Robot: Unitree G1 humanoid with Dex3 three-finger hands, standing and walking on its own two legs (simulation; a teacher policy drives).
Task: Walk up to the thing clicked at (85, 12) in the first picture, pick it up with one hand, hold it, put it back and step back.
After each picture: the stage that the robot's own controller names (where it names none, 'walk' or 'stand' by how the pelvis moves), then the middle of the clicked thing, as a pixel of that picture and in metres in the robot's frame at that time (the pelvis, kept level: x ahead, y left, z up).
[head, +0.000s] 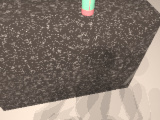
stand; out of the picture +0.84 -0.04 +0.11
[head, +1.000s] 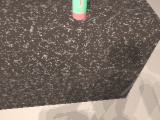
walk; out of the picture +0.75 +0.05 +0.14
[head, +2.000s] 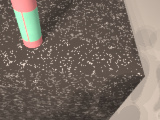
stand; (27, 14) +0.50 +0.22 +0.15
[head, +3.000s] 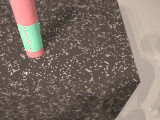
stand; (28, 27) +0.50 +0.21 +0.12
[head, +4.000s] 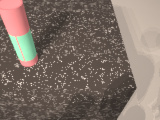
stand; (21, 36) +0.47 +0.22 +0.11
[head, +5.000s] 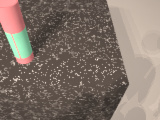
stand; (17, 34) +0.49 +0.24 +0.11
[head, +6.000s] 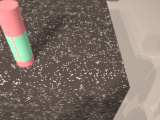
stand; (17, 37) +0.48 +0.24 +0.11
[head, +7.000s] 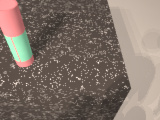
stand; (16, 37) +0.47 +0.24 +0.11
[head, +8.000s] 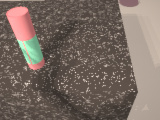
rise first; (28, 41) +0.48 +0.24 +0.11
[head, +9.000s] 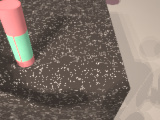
go down; (18, 37) +0.49 +0.22 +0.11
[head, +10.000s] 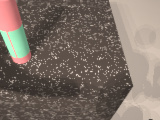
go down; (13, 32) +0.48 +0.22 +0.12
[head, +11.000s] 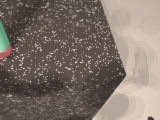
close in; out of the picture +0.47 +0.24 +0.15
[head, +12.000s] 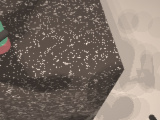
close; out of the picture +0.49 +0.25 +0.16
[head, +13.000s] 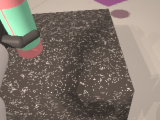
lift; (14, 12) +0.34 +0.15 +0.34
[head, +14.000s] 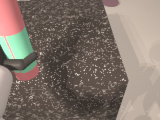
hold; (14, 39) +0.35 +0.18 +0.24
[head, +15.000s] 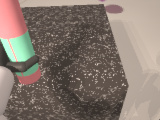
hold; (17, 42) +0.35 +0.18 +0.24
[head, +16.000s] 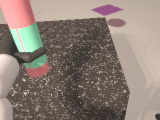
hold; (26, 34) +0.36 +0.15 +0.28
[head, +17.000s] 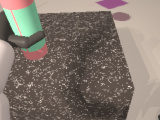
crouch; (22, 14) +0.34 +0.15 +0.33
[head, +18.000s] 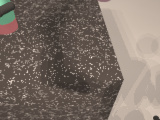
crouch; out of the picture +0.47 +0.22 +0.31
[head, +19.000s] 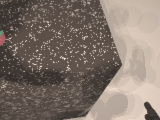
lower; out of the picture +0.50 +0.24 +0.16
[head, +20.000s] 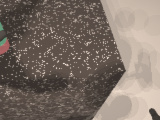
lower; out of the picture +0.48 +0.24 +0.16
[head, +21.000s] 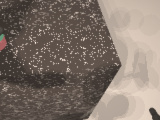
lower; out of the picture +0.49 +0.24 +0.16
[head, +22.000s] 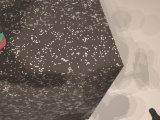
lower; out of the picture +0.49 +0.25 +0.17
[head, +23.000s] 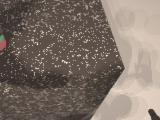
open; out of the picture +0.49 +0.25 +0.16
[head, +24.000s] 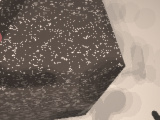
rise; out of the picture +0.48 +0.25 +0.17
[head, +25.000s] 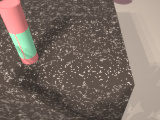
sink last; (21, 35) +0.50 +0.25 +0.13
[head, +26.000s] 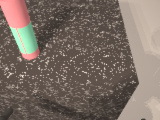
stand; (22, 29) +0.49 +0.23 +0.12
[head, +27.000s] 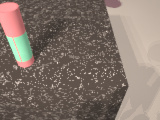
stand; (18, 38) +0.50 +0.25 +0.12
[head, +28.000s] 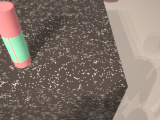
stand; (13, 38) +0.48 +0.25 +0.11
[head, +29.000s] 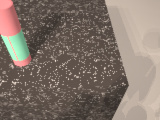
stand; (13, 36) +0.48 +0.25 +0.11
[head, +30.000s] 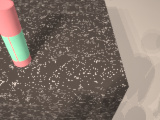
stand; (13, 37) +0.48 +0.25 +0.11
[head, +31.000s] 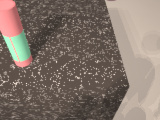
stand; (15, 37) +0.48 +0.25 +0.11
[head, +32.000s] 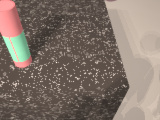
walk; (14, 38) +0.48 +0.25 +0.11
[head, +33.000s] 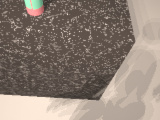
walk; out of the picture +0.65 +0.22 +0.12
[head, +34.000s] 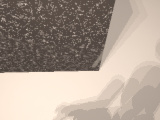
walk; out of the picture +0.90 +0.28 +0.14
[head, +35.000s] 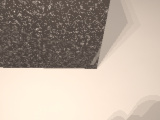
stand; out of the picture +1.11 +0.26 +0.13
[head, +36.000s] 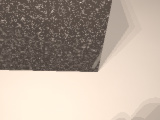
stand; out of the picture +1.12 +0.23 +0.11
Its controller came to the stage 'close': yes
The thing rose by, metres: 0.22
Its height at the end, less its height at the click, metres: +0.00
